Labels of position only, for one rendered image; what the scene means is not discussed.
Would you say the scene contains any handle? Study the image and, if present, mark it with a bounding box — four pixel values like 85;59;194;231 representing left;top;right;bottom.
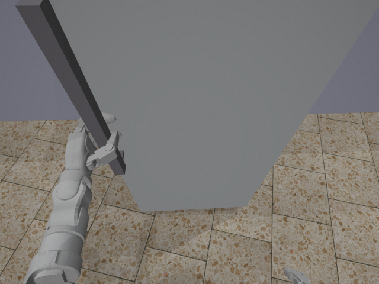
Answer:
15;0;126;175

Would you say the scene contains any right robot hand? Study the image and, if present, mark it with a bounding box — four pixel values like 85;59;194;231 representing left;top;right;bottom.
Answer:
284;267;311;284

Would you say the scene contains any fridge door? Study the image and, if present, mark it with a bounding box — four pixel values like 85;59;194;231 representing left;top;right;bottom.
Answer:
49;0;379;212

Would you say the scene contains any left robot hand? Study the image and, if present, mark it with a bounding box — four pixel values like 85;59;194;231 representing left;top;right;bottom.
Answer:
65;112;122;176

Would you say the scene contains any robot left forearm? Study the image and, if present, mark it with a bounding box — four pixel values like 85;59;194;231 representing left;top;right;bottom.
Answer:
23;169;92;284

